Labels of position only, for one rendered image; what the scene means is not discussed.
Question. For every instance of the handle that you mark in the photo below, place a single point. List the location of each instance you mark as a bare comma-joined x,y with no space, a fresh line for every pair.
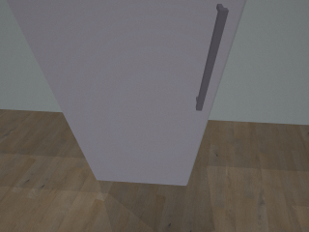
217,33

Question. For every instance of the fridge door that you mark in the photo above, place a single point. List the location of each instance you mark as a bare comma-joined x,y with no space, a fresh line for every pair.
126,75

